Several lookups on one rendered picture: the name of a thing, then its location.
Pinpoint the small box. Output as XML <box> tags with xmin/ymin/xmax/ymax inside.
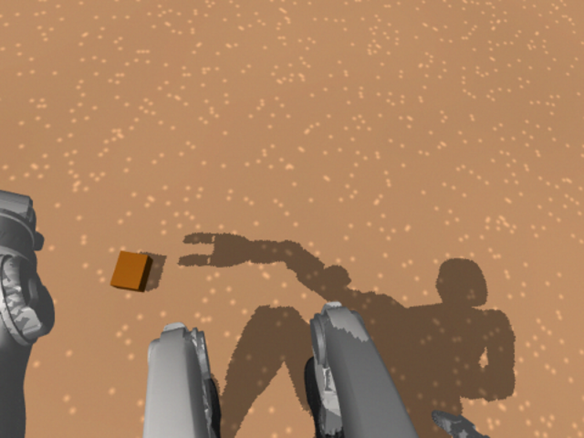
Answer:
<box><xmin>110</xmin><ymin>251</ymin><xmax>153</xmax><ymax>293</ymax></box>

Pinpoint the left robot arm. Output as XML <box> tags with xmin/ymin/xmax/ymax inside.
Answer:
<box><xmin>0</xmin><ymin>190</ymin><xmax>55</xmax><ymax>438</ymax></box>

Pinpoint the right robot foot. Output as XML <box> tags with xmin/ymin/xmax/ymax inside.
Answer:
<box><xmin>304</xmin><ymin>357</ymin><xmax>344</xmax><ymax>438</ymax></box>

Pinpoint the right robot hand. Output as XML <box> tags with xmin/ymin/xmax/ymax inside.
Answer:
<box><xmin>432</xmin><ymin>410</ymin><xmax>490</xmax><ymax>438</ymax></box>

